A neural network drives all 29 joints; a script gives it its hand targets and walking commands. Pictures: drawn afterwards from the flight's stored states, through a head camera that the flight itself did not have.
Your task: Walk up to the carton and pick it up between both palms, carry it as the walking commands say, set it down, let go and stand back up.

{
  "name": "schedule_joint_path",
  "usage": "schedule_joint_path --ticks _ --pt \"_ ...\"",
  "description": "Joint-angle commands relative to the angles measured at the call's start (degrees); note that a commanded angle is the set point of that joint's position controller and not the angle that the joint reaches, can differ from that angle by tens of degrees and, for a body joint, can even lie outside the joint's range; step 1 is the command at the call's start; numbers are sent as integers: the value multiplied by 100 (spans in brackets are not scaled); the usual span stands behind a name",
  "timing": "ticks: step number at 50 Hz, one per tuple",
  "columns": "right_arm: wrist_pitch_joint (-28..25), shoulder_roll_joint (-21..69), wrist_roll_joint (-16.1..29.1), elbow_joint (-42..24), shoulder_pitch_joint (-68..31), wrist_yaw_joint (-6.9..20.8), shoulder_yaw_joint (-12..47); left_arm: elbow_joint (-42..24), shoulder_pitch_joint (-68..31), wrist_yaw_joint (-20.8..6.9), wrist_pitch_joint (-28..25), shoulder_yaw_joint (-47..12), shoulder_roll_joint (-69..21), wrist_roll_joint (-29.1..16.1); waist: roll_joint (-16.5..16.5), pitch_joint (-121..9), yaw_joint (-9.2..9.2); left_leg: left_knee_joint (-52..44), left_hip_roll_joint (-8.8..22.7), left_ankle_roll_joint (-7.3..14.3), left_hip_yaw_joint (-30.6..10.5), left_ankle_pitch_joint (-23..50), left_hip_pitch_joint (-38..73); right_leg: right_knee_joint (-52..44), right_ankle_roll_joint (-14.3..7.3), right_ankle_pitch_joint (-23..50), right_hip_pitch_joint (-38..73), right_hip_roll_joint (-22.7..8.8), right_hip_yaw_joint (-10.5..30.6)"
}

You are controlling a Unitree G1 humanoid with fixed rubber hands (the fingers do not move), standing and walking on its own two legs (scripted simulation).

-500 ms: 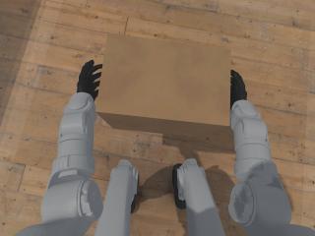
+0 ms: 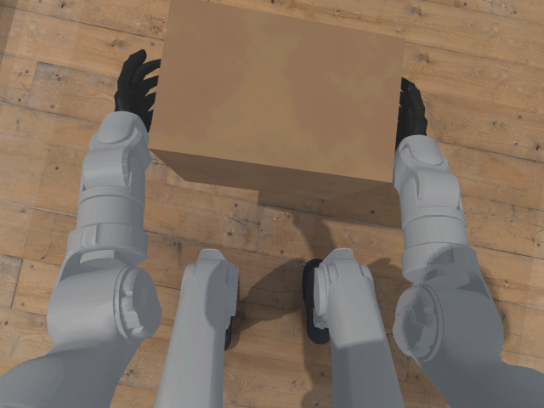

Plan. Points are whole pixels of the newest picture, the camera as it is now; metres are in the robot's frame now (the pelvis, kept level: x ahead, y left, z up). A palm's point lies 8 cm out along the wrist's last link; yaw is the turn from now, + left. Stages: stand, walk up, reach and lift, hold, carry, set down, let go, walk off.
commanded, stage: set down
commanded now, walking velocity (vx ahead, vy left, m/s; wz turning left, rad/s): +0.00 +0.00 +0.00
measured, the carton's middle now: (271, 125) +0.50 +0.01 -0.17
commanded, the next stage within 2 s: none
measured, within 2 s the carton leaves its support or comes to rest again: neither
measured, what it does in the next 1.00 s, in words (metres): lowers itself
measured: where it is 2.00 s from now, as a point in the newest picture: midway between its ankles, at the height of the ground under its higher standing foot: (269, 319)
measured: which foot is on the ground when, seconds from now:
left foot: down 0.00-1.00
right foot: down 0.00-1.00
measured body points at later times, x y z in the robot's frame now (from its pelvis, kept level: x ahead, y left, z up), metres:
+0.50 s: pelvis -0.01 +0.01 -0.06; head +0.33 +0.02 +0.23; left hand +0.52 +0.19 -0.20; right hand +0.50 -0.18 -0.21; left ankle +0.09 +0.13 -0.47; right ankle +0.11 -0.12 -0.47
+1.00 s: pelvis -0.03 +0.01 -0.11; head +0.33 +0.01 +0.14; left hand +0.54 +0.18 -0.26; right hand +0.52 -0.19 -0.27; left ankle +0.09 +0.13 -0.47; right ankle +0.11 -0.12 -0.47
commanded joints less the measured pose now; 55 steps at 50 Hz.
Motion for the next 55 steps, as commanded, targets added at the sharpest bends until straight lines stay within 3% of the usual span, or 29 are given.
schedule_joint_path --ticks 1,8,20,27,31,36,38,42,46,50,55 --pt "-446 4769 907 -1077 -4663 1378 3122 -415 -3393 -1281 -3 -3063 -5364 -764 108 -6584 -3 -677 -602 46 581 1673 2807 -347 -15 1367 3535 630 -492" --pt "-489 4494 1085 -940 -4970 1483 3015 -480 -3743 -1056 4 -3287 -5408 -902 344 -6552 -100 -414 -559 0 475 1717 3126 32 -86 1179 2710 577 -633" --pt "-654 4141 1315 -758 -5558 1443 2967 -379 -4286 -836 -159 -3347 -5150 -1091 293 -6551 -198 149 -514 21 494 1748 2964 622 -84 1223 2389 470 -700" --pt "-752 4047 1520 -925 -6029 1239 3205 -470 -4754 -797 -300 -3411 -4772 -1232 100 -7187 -98 636 -466 65 634 1746 2679 1023 -28 1473 3121 440 -625" --pt "-757 3868 1691 -1157 -6397 1090 3414 -665 -5127 -718 -318 -3618 -4500 -1411 62 -8125 -51 891 -422 54 736 1774 3059 1247 -11 1607 3868 431 -626" --pt "-735 3348 2088 -1910 -7212 854 3827 -1486 -6024 -532 -295 -4080 -3899 -1917 38 -10021 -127 1359 -414 26 866 2105 4272 1606 -21 2040 5410 436 -631" --pt "-792 3495 2323 -2029 -7250 772 3837 -1876 -6259 -446 -399 -4051 -3618 -2039 90 -9924 25 1440 -407 58 873 2339 4133 1728 -28 2534 5443 455 -542" --pt "-842 3439 2147 -729 -7141 828 3455 -886 -6293 -439 -588 -3612 -3429 -1836 61 -6965 185 1345 -343 205 757 1323 2954 1725 -63 1313 3859 400 -452" --pt "-1035 3477 2140 -386 -7291 873 3371 -2 -5951 -543 -669 -3325 -3695 -1698 -25 -6385 214 1437 -320 241 713 1185 2772 1792 -46 1120 3679 390 -499" --pt "-1042 3482 2025 63 -7165 942 3197 725 -5570 -694 -582 -3169 -4076 -1645 -133 -5745 39 1466 -309 240 669 979 2623 1800 -17 819 3354 383 -600" --pt "-1028 3551 1866 127 -7044 1050 2940 606 -5762 -853 -556 -3186 -4423 -1721 49 -5545 -294 1504 -305 190 594 1047 2592 1855 -83 849 3054 348 -652"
